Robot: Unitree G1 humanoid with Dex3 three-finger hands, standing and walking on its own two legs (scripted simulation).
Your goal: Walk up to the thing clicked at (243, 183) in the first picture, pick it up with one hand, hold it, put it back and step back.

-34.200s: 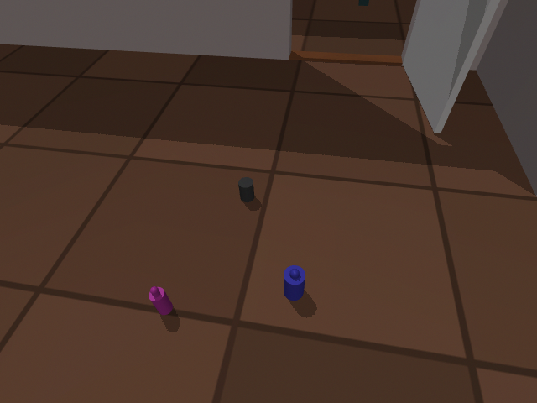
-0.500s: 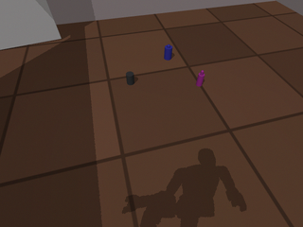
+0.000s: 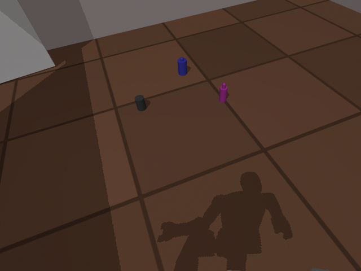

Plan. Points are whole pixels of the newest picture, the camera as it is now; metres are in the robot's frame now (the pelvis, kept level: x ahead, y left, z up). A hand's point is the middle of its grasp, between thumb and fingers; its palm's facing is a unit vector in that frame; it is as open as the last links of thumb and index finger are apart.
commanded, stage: walk up
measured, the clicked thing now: (140, 103) +1.42 +0.34 -0.70
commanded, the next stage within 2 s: stand in 0.68 s
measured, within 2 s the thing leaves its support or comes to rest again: neither
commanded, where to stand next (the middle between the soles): +0.05 +0.03 m, yaw +2 degrees
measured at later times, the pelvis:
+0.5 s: pelvis +0.00 +0.02 +0.02, yaw -2 degrees
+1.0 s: pelvis +0.02 +0.02 +0.03, yaw +0 degrees
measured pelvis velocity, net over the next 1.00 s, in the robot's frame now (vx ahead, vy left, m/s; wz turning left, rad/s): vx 0.02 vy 0.02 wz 0.00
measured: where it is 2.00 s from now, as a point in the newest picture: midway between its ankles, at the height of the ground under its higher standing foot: outside the picture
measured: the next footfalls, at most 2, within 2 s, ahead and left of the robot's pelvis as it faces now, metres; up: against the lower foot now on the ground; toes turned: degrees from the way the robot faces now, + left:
none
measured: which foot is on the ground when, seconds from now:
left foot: down 0.00-1.00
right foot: down 0.00-1.00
